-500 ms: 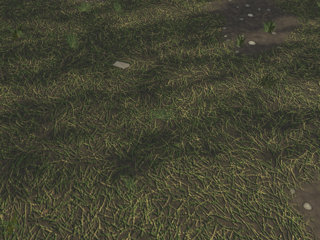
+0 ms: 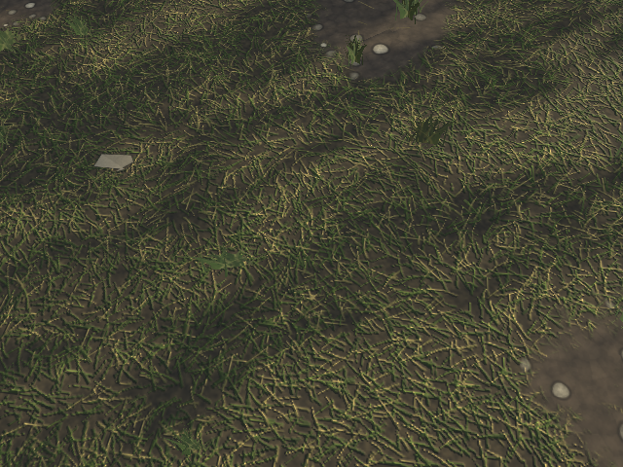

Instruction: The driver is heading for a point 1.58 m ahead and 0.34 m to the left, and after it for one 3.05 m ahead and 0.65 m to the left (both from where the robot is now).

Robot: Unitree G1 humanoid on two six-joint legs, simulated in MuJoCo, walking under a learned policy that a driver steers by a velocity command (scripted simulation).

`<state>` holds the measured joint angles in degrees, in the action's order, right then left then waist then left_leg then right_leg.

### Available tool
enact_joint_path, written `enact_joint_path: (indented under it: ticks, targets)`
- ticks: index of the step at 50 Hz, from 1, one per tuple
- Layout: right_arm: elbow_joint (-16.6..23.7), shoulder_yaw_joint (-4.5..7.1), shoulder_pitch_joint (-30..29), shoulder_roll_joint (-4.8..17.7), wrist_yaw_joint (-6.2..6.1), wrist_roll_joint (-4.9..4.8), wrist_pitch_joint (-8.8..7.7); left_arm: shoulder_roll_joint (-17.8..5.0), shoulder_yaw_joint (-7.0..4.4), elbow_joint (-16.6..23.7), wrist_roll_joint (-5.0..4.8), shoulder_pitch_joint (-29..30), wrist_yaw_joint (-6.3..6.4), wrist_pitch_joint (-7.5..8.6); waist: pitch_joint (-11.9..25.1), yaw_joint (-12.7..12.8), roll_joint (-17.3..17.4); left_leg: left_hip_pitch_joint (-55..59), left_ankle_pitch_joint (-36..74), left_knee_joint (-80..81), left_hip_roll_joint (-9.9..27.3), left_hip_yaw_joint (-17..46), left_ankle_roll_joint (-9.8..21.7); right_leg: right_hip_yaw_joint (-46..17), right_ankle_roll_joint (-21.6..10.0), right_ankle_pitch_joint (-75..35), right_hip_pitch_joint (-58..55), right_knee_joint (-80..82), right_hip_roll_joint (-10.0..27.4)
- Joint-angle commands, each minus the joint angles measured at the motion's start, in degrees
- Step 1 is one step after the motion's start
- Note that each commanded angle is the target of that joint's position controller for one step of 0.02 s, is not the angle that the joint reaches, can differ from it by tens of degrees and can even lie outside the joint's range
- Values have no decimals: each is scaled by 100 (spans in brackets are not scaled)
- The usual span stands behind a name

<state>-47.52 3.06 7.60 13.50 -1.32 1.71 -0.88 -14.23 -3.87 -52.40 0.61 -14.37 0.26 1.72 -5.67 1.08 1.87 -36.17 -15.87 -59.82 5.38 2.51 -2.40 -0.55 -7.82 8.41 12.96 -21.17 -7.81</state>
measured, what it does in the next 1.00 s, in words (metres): steps on the spot, turning left: left foot, then right foot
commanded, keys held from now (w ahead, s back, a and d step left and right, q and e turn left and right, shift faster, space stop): q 0.78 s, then e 0.22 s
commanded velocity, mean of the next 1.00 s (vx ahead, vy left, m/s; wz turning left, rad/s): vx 0.03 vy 0.00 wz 0.31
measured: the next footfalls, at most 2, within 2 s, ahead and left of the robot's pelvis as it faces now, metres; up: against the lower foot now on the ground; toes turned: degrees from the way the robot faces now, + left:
left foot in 0.28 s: +0.10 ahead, +0.13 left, +0.00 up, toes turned +6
right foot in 0.76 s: +0.12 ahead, -0.07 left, +0.00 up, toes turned +26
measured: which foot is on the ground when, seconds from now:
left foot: up 0.00-0.26, down 0.28-0.76, up 0.78-1.00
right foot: down 0.00-0.30, up 0.32-0.74, down 0.76-1.00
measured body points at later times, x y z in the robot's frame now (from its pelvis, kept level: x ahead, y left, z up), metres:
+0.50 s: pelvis +0.05 +0.04 +0.00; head +0.09 +0.07 +0.45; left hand +0.11 +0.33 -0.14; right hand +0.17 -0.22 -0.12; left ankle +0.06 +0.13 -0.74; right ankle +0.06 -0.09 -0.67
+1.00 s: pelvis +0.05 -0.01 +0.01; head +0.08 -0.02 +0.45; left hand +0.03 +0.27 -0.11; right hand +0.26 -0.21 -0.14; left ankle -0.04 +0.11 -0.70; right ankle +0.09 -0.09 -0.74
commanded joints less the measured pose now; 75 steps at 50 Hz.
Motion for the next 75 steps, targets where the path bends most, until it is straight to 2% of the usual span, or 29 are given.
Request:
enact_joint_path:
  ticks: [1, 6, 11, 13, 14, 15, 16, 17, 19, 21, 30, 36, 37, 38, 39, 40, 41, 45, 47, 51, 55, 57, 58, 59, 61, 62, 70, 73, 75]
  targets:
    - [-22, 43, 808, 305, 9, -23, 105, -503, -29, 247, 31, -233, 38, 63, 1010, -154, -583, 602, 477, 471, -57, -283, 43, -599, -389, -4301, -564, 323, 1523]
    - [-78, -30, 497, 301, 10, -120, 162, -458, 106, 103, 148, -210, 114, 67, 789, -10, -623, 1289, 463, 1638, -189, -229, 250, -375, -284, -3634, -663, 453, 1764]
    - [-3, 12, 530, 407, -8, -96, 120, -796, -5, 65, 65, -232, 258, -100, 507, 28, -584, 1326, -643, 2309, -445, -392, 516, -671, -527, -3293, -1096, -211, 2184]
    - [-49, -5, 807, 330, -14, -90, 49, -883, -60, 78, 26, -176, 318, -145, 520, -184, -350, 1932, 382, 3356, -460, -317, 646, -530, -270, -3059, -923, -753, 2042]
    - [-84, 72, 998, 629, -34, -55, -1, -829, -65, 178, 24, -175, 334, -120, 733, -176, 46, 2482, 1958, 3524, -98, 349, 830, -265, -6, -2382, -572, -1398, 1644]
    - [-41, 223, 1176, 1228, -23, -52, -33, -575, -37, 365, -28, -236, 317, -122, 829, -49, 917, 3116, 4751, 3470, 1061, 1838, 1557, 358, 385, 57, 515, -2528, 714]
    - [-129, 210, 1584, 1104, 38, -128, 1, -404, 10, 460, -7, 119, 320, -227, 1000, -431, 1232, 3291, 5698, 3866, 1784, 2701, 2363, 286, 558, 2947, 1265, -3581, 135]
    - [-163, 223, 1594, 1093, 49, -135, 26, -390, 20, 458, 50, 164, 277, -285, 913, -311, 571, 3141, 4924, 3969, 1574, 2380, 2435, -88, 629, 2880, 1388, -4258, 362]
    - [12, 215, 884, 911, -10, -118, 145, -444, -13, 483, 21, 367, 219, -320, 448, -75, 187, 2653, 3478, 4123, 834, 1700, 1929, -222, 768, 2054, 1663, -4302, 612]
    - [152, 205, 639, 810, -6, -128, 192, -533, -32, 507, 78, 335, 173, -339, 650, -18, 349, 2744, 3347, 4100, 434, 1398, 1698, -138, 917, 1660, 1624, -4129, 607]
    - [273, 379, 896, 1172, 61, -62, 272, -509, 60, 900, -18, 714, 196, -367, 892, -316, 596, 2771, 1911, 4104, 314, 2115, 1605, -207, 1031, 1584, 1329, -2631, 560]
    - [486, 420, 261, 1217, 155, -93, 374, -549, 87, 902, -81, -24, 261, -206, 882, 69, 654, 2110, 1500, 3843, -7, 2596, 1099, -191, 777, 1038, -186, -522, 347]
    - [537, 386, 197, 1099, 143, -142, 373, -684, 50, 870, -38, -217, 307, -162, 819, 158, 432, 1679, 766, 3607, -285, 2453, 796, -401, 699, 758, -713, 317, 608]
    - [574, 291, 545, 679, 134, -159, 354, -1185, -36, 948, 60, -145, 357, -147, 826, -91, -766, 1056, -773, 2535, -922, 1636, 453, -1735, 411, 1328, -1110, 1040, 1949]
    - [598, 322, 666, 737, 69, -121, 331, -1645, -114, 1191, 98, 413, 322, -186, 594, -205, -1506, 360, -1721, 1376, -1696, 496, 277, -2972, -224, 867, -551, 1233, 3030]
    - [549, 384, 555, 1113, 60, 18, 329, -1349, -70, 1157, 156, 311, 268, -195, 557, -171, -994, 728, -1620, 429, -1199, 610, 266, -2806, -567, 275, -1, 1033, 3042]
    - [428, 405, 629, 1086, 91, -11, 337, -910, 51, 1183, 102, 551, 220, -173, 438, -341, -660, 958, -1265, 77, -1190, 724, 288, -2236, -499, -52, 241, 912, 2589]
    - [159, 228, 820, 674, 165, -44, 422, -452, 238, 1088, 57, 629, 163, -51, 573, -369, -988, 1373, -693, 387, -1187, 675, 108, -1077, -201, -1417, -157, 579, 1692]
    - [143, 107, 582, 543, 110, -46, 449, -534, 253, 897, 22, 396, 135, -24, 586, -268, -1125, 1570, -789, 1529, -891, 171, -12, -1168, -202, -1580, -580, 480, 1634]
    - [184, 92, 212, 742, -79, -205, 409, -1203, -6, 657, 33, -242, 50, -158, 580, 85, -1347, 1670, -1026, 2566, -1018, -104, 69, -1855, -370, -2385, -1094, 59, 1783]
    - [17, 52, 686, 673, -181, -219, 247, -1127, -80, 681, -38, 116, 23, -248, 855, -240, -1074, 2722, 150, 4025, -904, -75, 317, -2091, -120, -2553, -721, -264, 1660]
    - [49, 136, 865, 1104, -245, -48, 158, -758, -10, 841, -106, 251, 8, -238, 1049, -275, -198, 3963, 606, 4417, 196, 795, 639, -1670, 340, -808, 666, -999, 1151]
    - [78, 237, 564, 1556, -216, -48, 194, -534, 35, 977, -172, 298, 31, -251, 611, -167, 1005, 3663, 2060, 4545, 1198, 1632, 1259, -525, 525, 1235, 1532, -1708, 206]
    - [146, 192, 474, 1273, -180, -41, 183, -838, -59, 853, -11, 191, 85, -313, 591, -247, 1010, 3286, 2988, 4439, 1724, 1700, 1828, -179, 578, 2594, 1457, -3150, 359]
    - [304, 31, 47, 746, -151, -66, 180, -905, -161, 622, 46, -100, 46, -432, 362, 68, 304, 2879, 3175, 4344, 1199, 842, 1674, -261, 657, 2217, 1405, -4160, 547]
    - [338, 8, -36, 730, -172, -43, 175, -868, -168, 628, 52, -92, -8, -484, 300, 111, 433, 2907, 3160, 4311, 970, 520, 1491, -235, 711, 1957, 1503, -4205, 570]
    - [247, 146, 429, 1231, -66, -11, 167, -626, -36, 1056, -26, 507, -276, -582, 485, -306, 791, 3366, 3372, 3835, 1014, -69, 1385, 326, 844, 1782, 961, -2383, 699]
    - [269, 205, 349, 1360, 0, -32, 175, -685, -57, 1143, -49, 416, -269, -553, 568, -231, 821, 3203, 3216, 3454, 1090, -168, 1227, 540, 683, 1573, 472, -1637, 621]
    - [244, 219, 339, 1334, 21, -75, 180, -736, -84, 1074, 36, 65, -198, -444, 698, 76, 323, 2617, 2208, 2546, 876, -552, 765, 362, 522, 364, -471, -300, 548]
Keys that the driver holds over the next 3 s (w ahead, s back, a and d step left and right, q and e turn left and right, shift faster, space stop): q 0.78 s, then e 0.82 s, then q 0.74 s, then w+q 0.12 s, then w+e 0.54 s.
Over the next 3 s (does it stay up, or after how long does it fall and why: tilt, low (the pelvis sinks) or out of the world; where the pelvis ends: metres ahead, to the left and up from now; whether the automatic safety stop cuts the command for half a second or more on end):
stays up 0.21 0.02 0.00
